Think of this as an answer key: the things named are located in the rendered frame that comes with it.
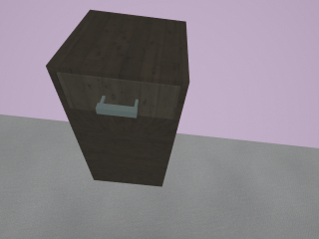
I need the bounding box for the drawer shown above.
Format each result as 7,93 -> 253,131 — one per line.
56,72 -> 180,120

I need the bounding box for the cabinet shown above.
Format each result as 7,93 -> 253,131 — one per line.
46,10 -> 190,187

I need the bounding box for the handle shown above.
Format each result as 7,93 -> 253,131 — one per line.
96,96 -> 139,119

